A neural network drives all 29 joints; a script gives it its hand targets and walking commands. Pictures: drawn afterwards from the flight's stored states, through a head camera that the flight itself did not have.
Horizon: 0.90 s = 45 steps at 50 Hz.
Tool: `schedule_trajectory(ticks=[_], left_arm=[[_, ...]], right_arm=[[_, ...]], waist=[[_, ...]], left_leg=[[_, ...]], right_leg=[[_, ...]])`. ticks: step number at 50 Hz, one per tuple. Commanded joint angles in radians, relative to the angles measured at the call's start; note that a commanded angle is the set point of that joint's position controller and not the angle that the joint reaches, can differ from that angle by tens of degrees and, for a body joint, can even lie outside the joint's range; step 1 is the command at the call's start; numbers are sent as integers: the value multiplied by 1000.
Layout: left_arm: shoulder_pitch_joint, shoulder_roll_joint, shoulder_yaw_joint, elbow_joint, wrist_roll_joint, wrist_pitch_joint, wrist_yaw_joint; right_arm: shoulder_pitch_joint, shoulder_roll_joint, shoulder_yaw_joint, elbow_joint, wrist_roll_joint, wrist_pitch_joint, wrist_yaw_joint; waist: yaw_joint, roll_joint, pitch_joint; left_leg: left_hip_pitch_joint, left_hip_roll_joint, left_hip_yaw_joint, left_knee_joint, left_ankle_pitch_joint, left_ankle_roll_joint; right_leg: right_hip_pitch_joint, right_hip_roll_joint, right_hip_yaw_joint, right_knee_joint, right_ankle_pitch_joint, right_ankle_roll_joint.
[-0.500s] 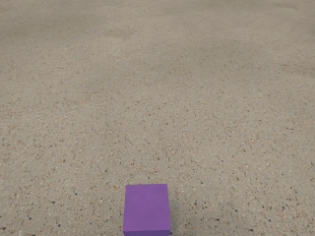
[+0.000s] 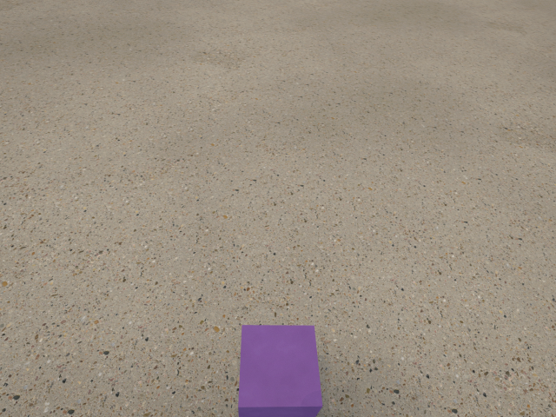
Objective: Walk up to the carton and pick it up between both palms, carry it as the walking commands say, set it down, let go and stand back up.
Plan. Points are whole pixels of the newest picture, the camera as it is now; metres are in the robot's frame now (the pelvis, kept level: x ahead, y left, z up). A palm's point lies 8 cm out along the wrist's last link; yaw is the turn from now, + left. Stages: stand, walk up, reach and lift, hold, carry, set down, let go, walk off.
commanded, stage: walk up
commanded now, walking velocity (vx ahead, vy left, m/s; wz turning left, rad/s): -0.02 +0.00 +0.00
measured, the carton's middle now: (276, 375) +0.40 -0.04 -0.66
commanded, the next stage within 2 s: stand in 1.76 s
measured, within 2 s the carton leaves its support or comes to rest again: neither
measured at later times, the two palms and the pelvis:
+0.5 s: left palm out of the picture -0.03 +0.16 -0.15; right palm out of the picture -0.03 -0.23 -0.15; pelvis +0.00 -0.03 +0.00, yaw +0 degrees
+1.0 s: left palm out of the picture -0.03 +0.20 -0.16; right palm out of the picture -0.05 -0.26 -0.15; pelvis -0.03 -0.03 -0.01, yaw +0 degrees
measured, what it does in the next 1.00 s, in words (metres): steps on the spot: right foot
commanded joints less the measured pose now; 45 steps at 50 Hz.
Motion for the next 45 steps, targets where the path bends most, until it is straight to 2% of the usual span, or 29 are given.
schedule_trajectory(ticks=[1, 2, 4, 5, 7, 9, 10, 12, 15, 19, 20, 21, 22, 25, 28, 31, 32, 34, 35, 36, 37, 38, 39, 40, 41, 42, 43, 44, 45], left_arm=[[115, -3, -13, 20, 2, -8, 6], [135, -28, -20, 30, -1, -19, 10], [127, 4, -17, 27, 13, -43, 16], [100, 51, -9, 15, 10, -52, 16], [67, 44, -16, 23, -2, -57, 13], [97, 20, -22, 38, -1, -61, 14], [95, -3, -24, 33, -3, -64, 14], [90, 13, -22, 28, -6, -64, 17], [97, 4, -24, 35, -4, -60, 17], [136, -10, -29, 50, -7, -64, 13], [129, -2, -26, 45, -7, -63, 13], [102, 1, -27, 36, -9, -63, 14], [109, 2, -26, 32, -11, -64, 14], [130, 16, -23, 39, -5, -68, 12], [138, 8, -26, 41, -8, -70, 13], [122, 19, -20, 37, -10, -67, 12], [129, 21, -21, 36, -12, -68, 11], [110, 23, -5, 25, -10, -63, 9], [123, 98, 14, 28, -19, -54, 22], [114, 124, 22, 22, -25, -52, 28], [128, 95, 20, 15, -24, -52, 28], [108, 100, 18, 6, -23, -52, 30], [98, 90, 15, -2, -22, -47, 28], [72, 92, 18, -25, -18, -44, 26], [71, 94, 19, -26, -17, -37, 27], [79, 90, 19, -29, -13, -30, 22], [58, 100, 26, -44, -5, -24, 22], [35, 124, 29, -44, -7, -22, 20], [43, 99, 20, -58, 0, -23, 10]], right_arm=[[24, -113, -18, -19, 5, 5, -3], [16, -116, -18, -19, 8, 6, -1], [57, -68, -13, -16, 21, 7, 6], [83, -31, 0, -6, 19, 8, 8], [75, -32, -1, 12, 21, 5, 10], [72, -68, -9, 32, 13, 5, 7], [85, -58, -7, 39, 11, 4, 9], [90, -55, -9, 45, 11, 7, 7], [85, -45, -9, 59, 7, 9, 4], [98, -44, -13, 67, 8, 10, 5], [102, -38, -10, 70, 5, 12, 4], [94, -34, -14, 72, 6, 10, 4], [96, -47, -13, 73, 2, 11, 4], [98, -57, -20, 64, 6, 11, 3], [103, -38, -20, 64, 8, 11, 5], [95, -53, -21, 73, 6, 11, 1], [104, -30, -18, 72, 4, 9, 2], [102, -60, -19, 76, 15, 10, -2], [79, -113, -35, 50, 9, 11, -12], [86, -142, -51, 49, 18, 13, -19], [100, -128, -47, 49, 15, 17, -23], [111, -128, -49, 40, 17, 21, -25], [113, -120, -45, 35, 9, 27, -24], [118, -141, -51, 27, 6, 31, -24], [104, -131, -48, 19, -1, 37, -21], [91, -134, -49, 8, 1, 41, -19], [77, -110, -40, -2, -6, 51, -19], [69, -107, -43, -12, -7, 53, -15], [88, -73, -26, -7, -15, 52, -8]], waist=[[11, 148, 64], [16, 139, 47], [1, 79, 34], [-20, 0, 31], [-32, -71, 47], [-19, -69, 64], [-25, -9, 42], [-17, 19, 57], [-7, -1, 91], [-6, 32, 99], [-4, 2, 116], [-6, 37, 93], [-3, 30, 111], [-1, 46, 106], [-4, 20, 101], [6, 58, 112], [2, 23, 104], [-2, 24, 125], [-15, 6, 170], [-16, 36, 134], [-17, 5, 89], [-19, 17, 54], [-13, 10, 14], [-21, 45, -20], [-15, 65, -18], [-6, 16, -27], [-8, 42, -17], [-10, -15, -8], [-8, -41, -44]], left_leg=[[-16, 221, -214, -184, -7, 83], [1, 202, -208, -175, -11, 65], [-25, 152, -179, -92, 84, 12], [-41, 101, -154, -69, 81, -14], [22, 61, -99, -98, 83, -29], [89, 99, -102, -108, 117, -46], [100, 109, -99, -105, 135, -42], [67, 104, -114, -112, 138, -40], [62, 108, -103, -124, 118, -41], [80, 96, -96, -127, 106, -46], [73, 98, -97, -121, 102, -48], [61, 97, -99, -130, 113, -49], [42, 94, -96, -132, 93, -55], [70, 96, -86, -116, 104, -49], [76, 101, -85, -106, 101, -52], [32, 98, -83, -121, 107, -57], [39, 98, -85, -113, 112, -57], [29, 115, -74, -96, 120, -72], [-13, 132, -71, -13, 202, -71], [-14, 133, -61, 55, 338, -55], [-8, 134, -49, 85, 314, -53], [2, 129, -41, 104, 297, -54], [4, 133, -61, 131, 305, -38], [18, 156, -79, 113, 340, -31], [-14, 176, -97, 113, 291, -29], [-30, 166, -100, 114, 174, -21], [-57, 145, -89, 122, 71, -25], [-56, 113, -57, 170, 64, -30], [-30, 73, -9, 143, -68, -44]], right_leg=[[31, -19, 0, -187, 101, -5], [70, -11, -12, -293, 165, -8], [139, -90, 74, -385, 281, -27], [143, -132, 133, -423, 299, -38], [130, -131, 131, -418, 352, -63], [82, -95, 89, -428, 337, -46], [104, -91, 76, -429, 349, -45], [132, -96, 71, -427, 348, -49], [112, -86, 72, -442, 268, -50], [107, -87, 83, -460, 236, -49], [90, -85, 86, -467, 215, -44], [122, -82, 81, -456, 228, -49], [119, -82, 86, -463, 194, -47], [107, -93, 106, -470, 226, -53], [99, -86, 102, -473, 210, -56], [133, -81, 87, -459, 226, -61], [125, -84, 94, -463, 221, -60], [110, -85, 85, -441, 280, -52], [74, -106, 78, -357, 536, -70], [77, -122, 61, -285, 701, -95], [102, -121, 46, -277, 736, -90], [100, -132, 59, -255, 768, -112], [90, -132, 51, -238, 709, -121], [60, -121, 59, -211, 614, -120], [46, -111, 45, -218, 509, -110], [30, -119, 72, -256, 378, -115], [4, -145, 108, -296, 300, -132], [-36, -166, 134, -321, 278, -143], [-38, -176, 158, -407, 45, -142]])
